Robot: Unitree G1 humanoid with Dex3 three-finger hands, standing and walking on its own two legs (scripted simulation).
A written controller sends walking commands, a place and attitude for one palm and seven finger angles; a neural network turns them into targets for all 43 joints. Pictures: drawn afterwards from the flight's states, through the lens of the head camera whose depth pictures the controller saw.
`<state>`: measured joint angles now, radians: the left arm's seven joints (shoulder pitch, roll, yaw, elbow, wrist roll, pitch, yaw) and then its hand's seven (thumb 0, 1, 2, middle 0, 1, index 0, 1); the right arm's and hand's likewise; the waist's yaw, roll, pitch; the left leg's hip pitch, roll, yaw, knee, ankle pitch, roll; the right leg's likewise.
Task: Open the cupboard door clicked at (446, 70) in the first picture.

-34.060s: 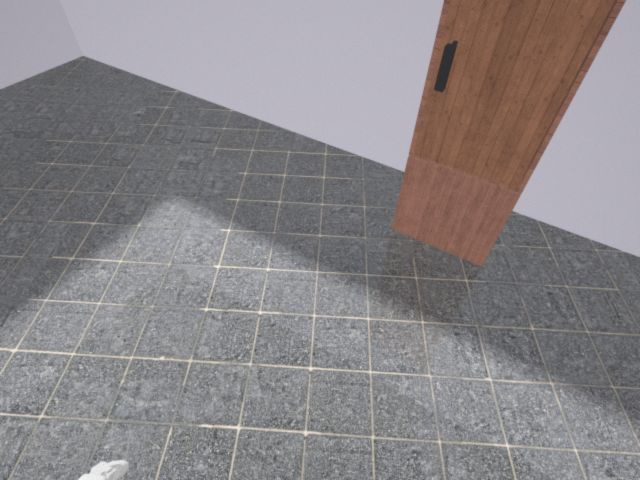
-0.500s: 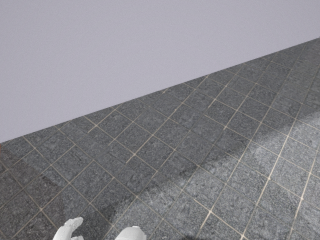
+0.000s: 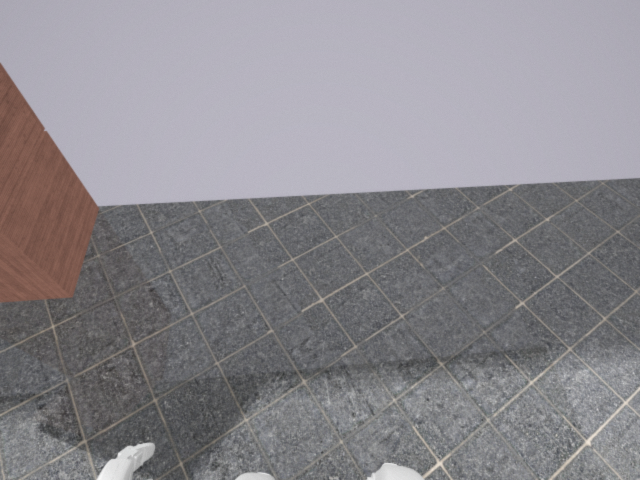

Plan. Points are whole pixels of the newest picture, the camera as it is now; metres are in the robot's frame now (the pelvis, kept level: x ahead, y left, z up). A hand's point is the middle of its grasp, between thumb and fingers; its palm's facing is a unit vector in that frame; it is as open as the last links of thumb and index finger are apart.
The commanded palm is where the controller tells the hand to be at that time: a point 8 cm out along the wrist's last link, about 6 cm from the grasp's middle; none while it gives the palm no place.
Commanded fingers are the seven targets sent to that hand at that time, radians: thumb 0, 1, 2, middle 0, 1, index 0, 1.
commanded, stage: turn to face it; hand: left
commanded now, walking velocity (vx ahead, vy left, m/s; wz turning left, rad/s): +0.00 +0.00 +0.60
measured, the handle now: out of the picture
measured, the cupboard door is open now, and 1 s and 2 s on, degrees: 48 48 48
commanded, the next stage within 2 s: take the last steps up to it in 1.48 s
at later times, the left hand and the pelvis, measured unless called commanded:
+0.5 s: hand out of the picture -0.01 +0.21 -0.19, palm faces +0.34 -0.91 -0.22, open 7.3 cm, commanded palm none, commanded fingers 0.00 0.90 0.90 -0.20 -0.30 -0.20 -0.30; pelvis +0.00 -0.01 -0.01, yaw +19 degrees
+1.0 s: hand out of the picture -0.04 +0.16 -0.16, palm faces +0.59 -0.77 -0.23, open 7.3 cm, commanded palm none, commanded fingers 0.00 0.90 0.90 -0.20 -0.30 -0.20 -0.30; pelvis +0.02 -0.04 +0.00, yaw +38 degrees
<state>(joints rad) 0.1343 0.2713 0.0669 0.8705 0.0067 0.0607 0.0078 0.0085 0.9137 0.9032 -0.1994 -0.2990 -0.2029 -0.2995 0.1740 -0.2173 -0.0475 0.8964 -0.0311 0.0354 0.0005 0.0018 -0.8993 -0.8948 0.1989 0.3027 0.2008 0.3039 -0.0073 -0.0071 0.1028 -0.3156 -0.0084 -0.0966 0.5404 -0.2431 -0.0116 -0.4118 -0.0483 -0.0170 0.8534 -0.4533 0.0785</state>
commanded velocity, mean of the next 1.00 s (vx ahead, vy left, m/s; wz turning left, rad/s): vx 0.00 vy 0.00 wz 0.59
